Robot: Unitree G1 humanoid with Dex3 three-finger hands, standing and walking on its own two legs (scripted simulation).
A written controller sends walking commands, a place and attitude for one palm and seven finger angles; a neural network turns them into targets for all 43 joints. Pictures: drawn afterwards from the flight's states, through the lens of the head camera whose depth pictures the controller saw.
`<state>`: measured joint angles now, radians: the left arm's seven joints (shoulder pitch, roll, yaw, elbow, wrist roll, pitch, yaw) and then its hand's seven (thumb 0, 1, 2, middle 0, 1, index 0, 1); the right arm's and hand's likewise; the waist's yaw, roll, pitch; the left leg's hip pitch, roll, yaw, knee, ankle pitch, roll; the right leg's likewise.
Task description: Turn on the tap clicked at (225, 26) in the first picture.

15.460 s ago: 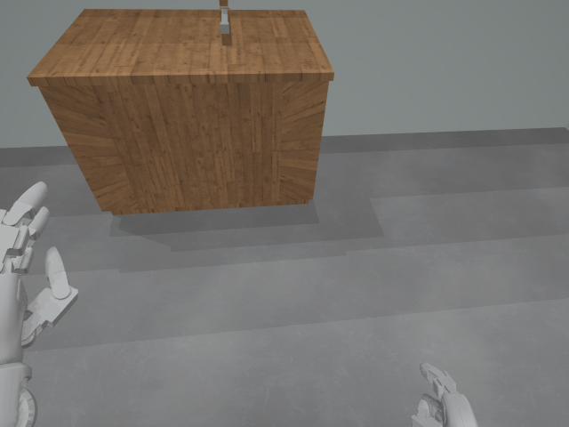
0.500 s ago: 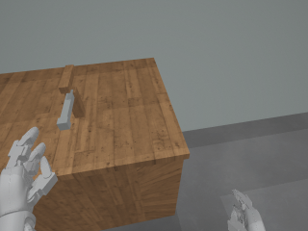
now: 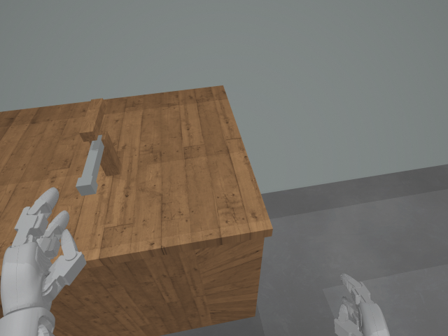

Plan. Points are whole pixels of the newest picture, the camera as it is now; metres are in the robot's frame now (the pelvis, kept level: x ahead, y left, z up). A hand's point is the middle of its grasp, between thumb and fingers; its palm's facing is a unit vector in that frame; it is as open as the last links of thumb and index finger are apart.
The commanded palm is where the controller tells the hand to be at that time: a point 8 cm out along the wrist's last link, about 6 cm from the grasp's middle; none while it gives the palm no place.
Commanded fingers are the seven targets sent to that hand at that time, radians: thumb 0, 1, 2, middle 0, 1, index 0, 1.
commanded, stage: reach beside the lever's end, fingers flat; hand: left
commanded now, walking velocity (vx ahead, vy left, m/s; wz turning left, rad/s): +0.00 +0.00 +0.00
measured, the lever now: (87, 185) +0.35 +0.32 +0.09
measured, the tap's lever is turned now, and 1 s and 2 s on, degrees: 0 0 0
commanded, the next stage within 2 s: none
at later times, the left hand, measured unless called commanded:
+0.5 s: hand (77, 239) +0.21 +0.25 +0.13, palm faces +0.47 -0.87 -0.13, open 7.4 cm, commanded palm +0.17 +0.30 +0.13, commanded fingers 0.00 0.90 0.90 -0.20 -0.29 -0.20 -0.29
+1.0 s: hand (63, 228) +0.24 +0.29 +0.11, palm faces +0.50 -0.86 -0.11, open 7.6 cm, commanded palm +0.20 +0.34 +0.11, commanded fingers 0.00 0.90 0.90 -0.18 -0.23 -0.18 -0.23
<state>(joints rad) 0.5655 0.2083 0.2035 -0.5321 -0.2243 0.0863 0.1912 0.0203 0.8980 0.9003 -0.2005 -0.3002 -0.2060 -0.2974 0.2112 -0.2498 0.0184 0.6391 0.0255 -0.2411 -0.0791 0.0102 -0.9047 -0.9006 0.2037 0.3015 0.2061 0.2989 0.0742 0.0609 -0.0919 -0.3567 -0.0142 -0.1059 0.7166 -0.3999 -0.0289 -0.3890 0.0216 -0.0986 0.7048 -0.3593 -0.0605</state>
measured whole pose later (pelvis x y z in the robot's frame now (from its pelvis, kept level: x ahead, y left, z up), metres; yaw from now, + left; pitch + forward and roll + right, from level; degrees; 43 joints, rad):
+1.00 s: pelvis -0.01 +0.02 +0.01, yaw -1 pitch +3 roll +0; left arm 0.21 0.25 0.34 -0.08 -0.23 -0.02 0.14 0.02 0.90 0.90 -0.18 -0.25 -0.19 -0.25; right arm 0.18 -0.24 0.02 0.71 0.03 -0.21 -0.11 0.01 -0.90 -0.90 0.20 0.30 0.21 0.30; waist 0.05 0.04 -0.06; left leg -0.37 -0.03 -0.08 0.68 -0.36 -0.01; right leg -0.40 0.01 -0.07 0.66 -0.30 -0.04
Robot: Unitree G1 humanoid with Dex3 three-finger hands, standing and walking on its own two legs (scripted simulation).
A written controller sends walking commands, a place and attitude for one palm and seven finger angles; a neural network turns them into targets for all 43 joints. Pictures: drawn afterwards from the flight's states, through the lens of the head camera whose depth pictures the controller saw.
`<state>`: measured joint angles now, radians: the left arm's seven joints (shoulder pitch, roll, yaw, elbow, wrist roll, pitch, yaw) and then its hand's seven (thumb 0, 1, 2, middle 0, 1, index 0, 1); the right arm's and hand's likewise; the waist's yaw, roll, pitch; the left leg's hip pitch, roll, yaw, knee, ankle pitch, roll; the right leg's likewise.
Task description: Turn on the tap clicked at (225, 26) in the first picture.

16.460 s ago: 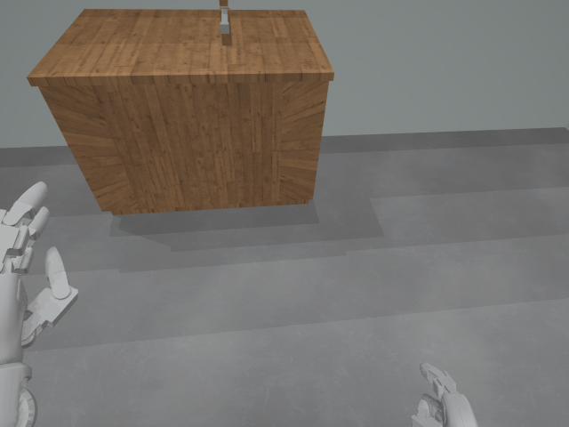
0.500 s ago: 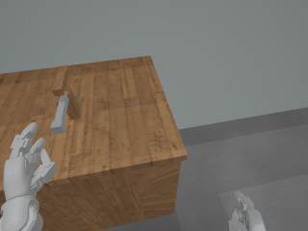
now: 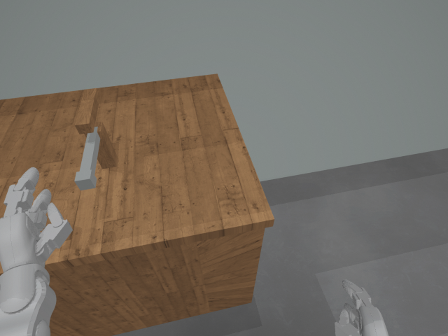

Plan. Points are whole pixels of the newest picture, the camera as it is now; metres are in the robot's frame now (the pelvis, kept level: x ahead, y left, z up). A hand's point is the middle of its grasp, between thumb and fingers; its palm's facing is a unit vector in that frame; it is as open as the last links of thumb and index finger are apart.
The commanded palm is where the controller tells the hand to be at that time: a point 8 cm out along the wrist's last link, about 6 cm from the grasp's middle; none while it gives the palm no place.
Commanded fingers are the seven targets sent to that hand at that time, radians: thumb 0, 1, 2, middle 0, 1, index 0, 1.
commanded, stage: reach beside the lever's end, fingers flat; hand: left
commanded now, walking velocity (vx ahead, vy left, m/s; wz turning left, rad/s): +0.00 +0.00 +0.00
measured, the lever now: (86, 180) +0.36 +0.31 +0.08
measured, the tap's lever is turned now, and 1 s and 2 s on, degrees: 0 0 4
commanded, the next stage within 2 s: push the lever round in 1.24 s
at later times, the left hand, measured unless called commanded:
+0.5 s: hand (70, 200) +0.30 +0.31 +0.09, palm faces +0.52 -0.84 -0.11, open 7.7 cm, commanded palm +0.26 +0.35 +0.09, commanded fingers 0.00 0.90 0.90 -0.16 -0.17 -0.16 -0.17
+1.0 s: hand (63, 192) +0.33 +0.34 +0.07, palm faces +0.53 -0.84 -0.12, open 7.8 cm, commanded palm +0.28 +0.38 +0.07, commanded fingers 0.00 0.90 0.90 -0.15 -0.15 -0.15 -0.15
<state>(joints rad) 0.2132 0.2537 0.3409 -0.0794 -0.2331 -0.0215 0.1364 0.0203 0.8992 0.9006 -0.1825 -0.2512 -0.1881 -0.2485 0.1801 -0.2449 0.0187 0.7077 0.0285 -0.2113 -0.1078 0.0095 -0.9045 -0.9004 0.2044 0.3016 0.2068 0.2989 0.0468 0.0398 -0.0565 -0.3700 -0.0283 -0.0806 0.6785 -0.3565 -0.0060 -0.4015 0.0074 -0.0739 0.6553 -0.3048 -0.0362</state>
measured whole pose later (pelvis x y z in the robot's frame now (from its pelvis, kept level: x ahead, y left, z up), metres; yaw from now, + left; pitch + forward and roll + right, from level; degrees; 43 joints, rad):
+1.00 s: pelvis +0.01 +0.01 -0.01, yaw -2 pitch +9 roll -1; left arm -0.12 0.40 0.55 0.46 -0.21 -0.18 -0.01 0.02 0.90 0.90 -0.15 -0.15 -0.16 -0.15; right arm 0.25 -0.27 -0.01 0.71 0.02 -0.11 -0.10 0.01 -0.91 -0.90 0.21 0.30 0.21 0.30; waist 0.00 0.02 -0.07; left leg -0.49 -0.01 -0.06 0.74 -0.40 0.00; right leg -0.52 0.02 -0.05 0.69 -0.32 -0.03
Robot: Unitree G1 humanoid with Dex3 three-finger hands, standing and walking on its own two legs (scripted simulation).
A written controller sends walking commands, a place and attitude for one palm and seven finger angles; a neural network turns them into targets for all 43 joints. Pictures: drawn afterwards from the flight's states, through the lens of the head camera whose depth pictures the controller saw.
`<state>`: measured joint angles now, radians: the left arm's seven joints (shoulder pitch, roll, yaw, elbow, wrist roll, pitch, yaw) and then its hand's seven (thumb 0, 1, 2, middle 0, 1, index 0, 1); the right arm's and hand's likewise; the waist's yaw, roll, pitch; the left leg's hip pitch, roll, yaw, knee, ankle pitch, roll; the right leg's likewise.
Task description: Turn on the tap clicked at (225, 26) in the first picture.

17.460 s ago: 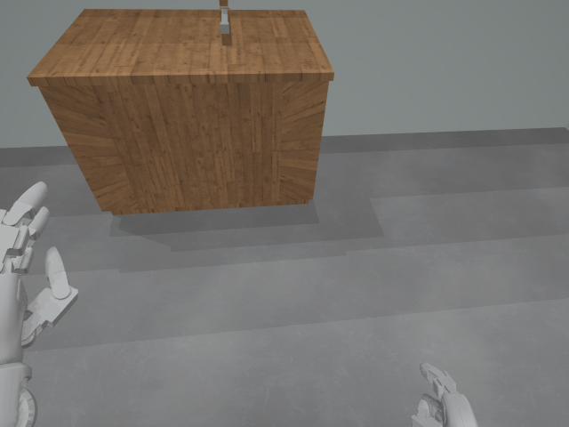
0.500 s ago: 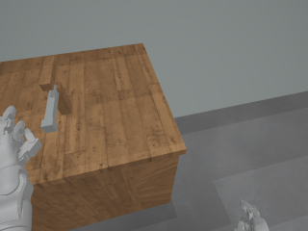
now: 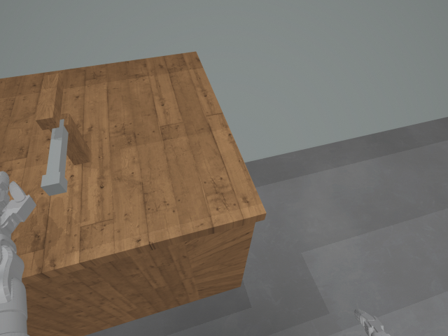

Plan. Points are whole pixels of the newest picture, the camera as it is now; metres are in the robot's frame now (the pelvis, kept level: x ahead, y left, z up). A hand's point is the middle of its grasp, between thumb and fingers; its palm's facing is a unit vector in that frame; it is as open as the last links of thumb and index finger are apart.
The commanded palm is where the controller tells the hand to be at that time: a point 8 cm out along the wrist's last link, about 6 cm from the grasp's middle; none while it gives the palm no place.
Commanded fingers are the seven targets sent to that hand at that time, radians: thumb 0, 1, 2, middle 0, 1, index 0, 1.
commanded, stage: reach beside the lever's end, fingers flat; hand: left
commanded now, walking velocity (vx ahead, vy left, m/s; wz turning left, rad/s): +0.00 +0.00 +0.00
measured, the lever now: (54, 183) +0.34 +0.31 +0.09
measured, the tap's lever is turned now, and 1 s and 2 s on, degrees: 0 4 31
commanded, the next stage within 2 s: push the lever round in 0.24 s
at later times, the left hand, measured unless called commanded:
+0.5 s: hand (35, 202) +0.30 +0.33 +0.08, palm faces +0.54 -0.84 -0.09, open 7.8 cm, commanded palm +0.26 +0.37 +0.08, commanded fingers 0.00 0.90 0.90 -0.15 -0.15 -0.15 -0.15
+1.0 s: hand (57, 198) +0.31 +0.30 +0.08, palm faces +0.55 -0.83 -0.10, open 7.7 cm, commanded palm +0.27 +0.33 +0.08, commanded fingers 0.00 0.90 0.90 -0.15 -0.15 -0.15 -0.15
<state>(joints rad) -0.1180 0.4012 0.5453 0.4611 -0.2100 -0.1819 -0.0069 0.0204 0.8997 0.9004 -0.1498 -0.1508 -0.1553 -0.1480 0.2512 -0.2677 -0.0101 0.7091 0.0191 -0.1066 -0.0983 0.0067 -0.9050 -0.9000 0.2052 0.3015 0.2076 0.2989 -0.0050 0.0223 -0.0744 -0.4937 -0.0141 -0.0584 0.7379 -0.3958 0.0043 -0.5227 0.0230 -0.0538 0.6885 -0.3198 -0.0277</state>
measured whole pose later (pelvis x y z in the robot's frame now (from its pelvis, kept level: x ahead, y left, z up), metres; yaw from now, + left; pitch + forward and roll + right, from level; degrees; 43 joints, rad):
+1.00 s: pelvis +0.00 -0.01 +0.00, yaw +1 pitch +8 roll -1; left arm -0.12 0.30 0.43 0.40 -0.17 -0.20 0.12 0.03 0.93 0.91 -0.15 -0.15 -0.15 -0.15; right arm 0.24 -0.26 0.00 0.71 0.02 -0.10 -0.09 0.01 -0.91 -0.90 0.20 0.30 0.21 0.30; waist 0.00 0.03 -0.08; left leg -0.48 -0.02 -0.07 0.74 -0.39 0.00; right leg -0.51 0.02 -0.06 0.70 -0.33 -0.03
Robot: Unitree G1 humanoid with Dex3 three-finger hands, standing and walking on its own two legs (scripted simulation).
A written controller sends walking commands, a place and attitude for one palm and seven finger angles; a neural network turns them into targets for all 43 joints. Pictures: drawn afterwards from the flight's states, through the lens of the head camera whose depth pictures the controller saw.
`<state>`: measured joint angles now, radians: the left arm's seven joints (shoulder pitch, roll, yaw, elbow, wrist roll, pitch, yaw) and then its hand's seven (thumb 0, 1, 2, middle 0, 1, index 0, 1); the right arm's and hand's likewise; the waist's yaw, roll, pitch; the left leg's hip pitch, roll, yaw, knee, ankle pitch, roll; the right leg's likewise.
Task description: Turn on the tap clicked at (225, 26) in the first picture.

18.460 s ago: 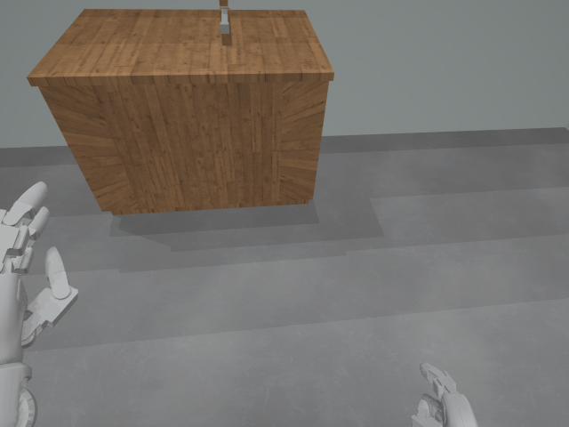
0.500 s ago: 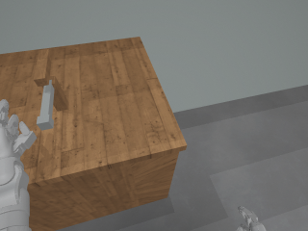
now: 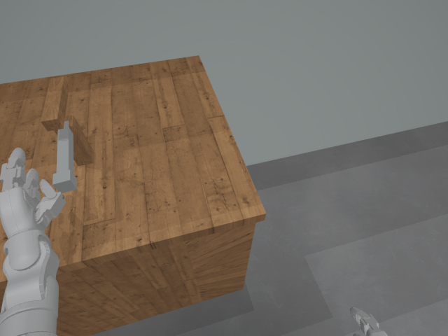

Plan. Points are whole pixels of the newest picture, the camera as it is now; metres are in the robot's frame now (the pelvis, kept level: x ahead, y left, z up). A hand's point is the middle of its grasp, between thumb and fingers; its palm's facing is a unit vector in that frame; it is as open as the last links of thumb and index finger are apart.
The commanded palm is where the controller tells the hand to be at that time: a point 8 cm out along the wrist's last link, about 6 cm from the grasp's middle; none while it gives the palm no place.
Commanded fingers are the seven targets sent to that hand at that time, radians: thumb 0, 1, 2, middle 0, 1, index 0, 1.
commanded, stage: push the lever round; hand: left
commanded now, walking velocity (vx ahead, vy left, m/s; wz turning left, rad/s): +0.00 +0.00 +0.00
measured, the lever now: (65, 181) +0.35 +0.30 +0.09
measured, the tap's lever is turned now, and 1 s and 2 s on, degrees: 4 31 57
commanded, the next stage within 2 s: none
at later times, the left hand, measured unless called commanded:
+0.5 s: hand (82, 190) +0.34 +0.27 +0.08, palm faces +0.61 -0.79 -0.07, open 7.7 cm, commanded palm +0.29 +0.30 +0.08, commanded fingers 0.00 0.90 0.90 -0.15 -0.15 -0.15 -0.15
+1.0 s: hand (108, 179) +0.36 +0.23 +0.08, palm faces +0.69 -0.72 -0.07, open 7.6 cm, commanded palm +0.31 +0.26 +0.08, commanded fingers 0.00 0.90 0.90 -0.15 -0.15 -0.15 -0.15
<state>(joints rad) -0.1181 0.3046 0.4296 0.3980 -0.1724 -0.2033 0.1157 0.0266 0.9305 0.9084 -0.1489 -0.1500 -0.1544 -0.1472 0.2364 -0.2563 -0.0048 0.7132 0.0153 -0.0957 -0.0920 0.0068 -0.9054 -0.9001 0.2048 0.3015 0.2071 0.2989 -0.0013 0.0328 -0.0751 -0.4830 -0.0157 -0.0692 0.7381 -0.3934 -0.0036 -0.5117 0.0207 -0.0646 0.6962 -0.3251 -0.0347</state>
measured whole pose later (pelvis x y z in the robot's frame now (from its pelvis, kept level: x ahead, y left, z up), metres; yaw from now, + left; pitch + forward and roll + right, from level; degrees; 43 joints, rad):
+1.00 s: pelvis +0.00 +0.00 +0.00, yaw +0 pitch +8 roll -1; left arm -0.27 0.11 0.26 0.44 -0.01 -0.15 0.57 0.01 0.94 0.91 -0.15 -0.15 -0.15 -0.15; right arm 0.19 -0.23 -0.01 0.73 -0.03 -0.04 -0.06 0.01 -0.91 -0.90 0.20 0.30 0.21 0.30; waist -0.01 0.03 -0.09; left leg -0.47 -0.02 -0.07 0.72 -0.38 -0.01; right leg -0.51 0.02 -0.06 0.69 -0.32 -0.04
